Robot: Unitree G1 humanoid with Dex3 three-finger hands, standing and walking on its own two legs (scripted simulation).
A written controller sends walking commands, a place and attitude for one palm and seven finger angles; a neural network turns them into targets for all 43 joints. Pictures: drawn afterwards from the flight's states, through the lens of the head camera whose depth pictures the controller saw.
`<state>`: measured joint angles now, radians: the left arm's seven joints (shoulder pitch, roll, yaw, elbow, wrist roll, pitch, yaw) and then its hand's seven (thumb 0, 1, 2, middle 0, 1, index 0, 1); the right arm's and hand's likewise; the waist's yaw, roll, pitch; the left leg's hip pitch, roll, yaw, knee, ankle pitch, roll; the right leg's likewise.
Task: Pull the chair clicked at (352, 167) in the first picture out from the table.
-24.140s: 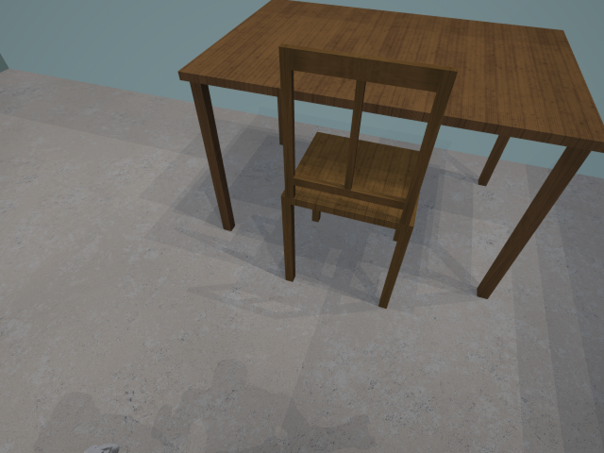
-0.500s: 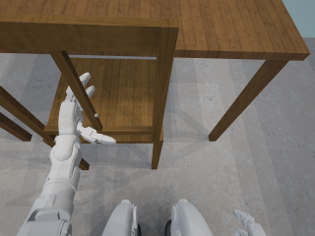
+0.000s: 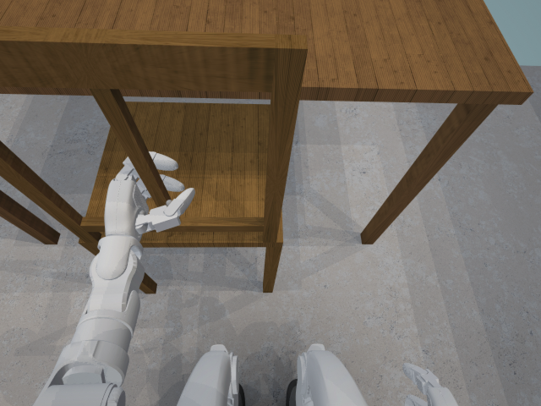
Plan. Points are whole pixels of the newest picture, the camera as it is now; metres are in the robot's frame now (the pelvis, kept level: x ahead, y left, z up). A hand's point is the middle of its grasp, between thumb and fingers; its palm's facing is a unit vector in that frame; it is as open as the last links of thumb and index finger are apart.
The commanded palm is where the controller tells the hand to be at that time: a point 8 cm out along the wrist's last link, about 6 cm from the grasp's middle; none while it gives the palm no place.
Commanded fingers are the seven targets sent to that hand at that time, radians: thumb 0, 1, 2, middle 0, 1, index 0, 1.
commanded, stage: hook a spindle and tug to test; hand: left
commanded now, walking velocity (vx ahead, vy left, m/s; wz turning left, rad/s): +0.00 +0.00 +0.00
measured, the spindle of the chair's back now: (148, 173) +0.43 +0.18 +0.05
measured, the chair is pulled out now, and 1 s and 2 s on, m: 0.00 0.04 0.16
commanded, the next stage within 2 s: step backward, pulling the chair out in 0.72 s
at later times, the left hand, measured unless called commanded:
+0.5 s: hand (169, 211) +0.39 +0.15 +0.02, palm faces +0.01 -1.00 -0.01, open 5.2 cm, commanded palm +0.35 +0.19 +0.02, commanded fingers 0.00 0.90 0.90 -0.50 -1.45 -0.50 -1.45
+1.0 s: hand (167, 221) +0.36 +0.15 +0.03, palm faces +0.04 -0.99 -0.13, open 5.2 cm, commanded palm +0.35 +0.19 +0.03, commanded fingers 0.00 0.90 0.90 -0.50 -1.45 -0.50 -1.45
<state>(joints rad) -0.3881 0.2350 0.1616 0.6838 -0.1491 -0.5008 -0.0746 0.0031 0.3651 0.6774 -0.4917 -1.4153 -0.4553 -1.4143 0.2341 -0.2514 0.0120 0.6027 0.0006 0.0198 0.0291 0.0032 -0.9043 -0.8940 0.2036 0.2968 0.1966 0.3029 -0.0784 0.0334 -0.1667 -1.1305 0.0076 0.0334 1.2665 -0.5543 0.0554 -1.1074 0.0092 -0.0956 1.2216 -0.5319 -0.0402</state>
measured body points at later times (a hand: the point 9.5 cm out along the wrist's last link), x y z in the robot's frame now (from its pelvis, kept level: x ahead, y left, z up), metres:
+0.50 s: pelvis +0.02 +0.01 +0.01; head +0.14 +0.02 +0.44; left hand +0.38 +0.20 +0.02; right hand +0.14 -0.24 -0.11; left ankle +0.02 +0.09 -0.62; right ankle +0.02 -0.10 -0.62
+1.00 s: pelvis +0.04 +0.01 +0.06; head +0.13 +0.00 +0.51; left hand +0.36 +0.20 +0.04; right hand +0.16 -0.23 -0.05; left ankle +0.02 +0.09 -0.62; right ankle +0.02 -0.10 -0.62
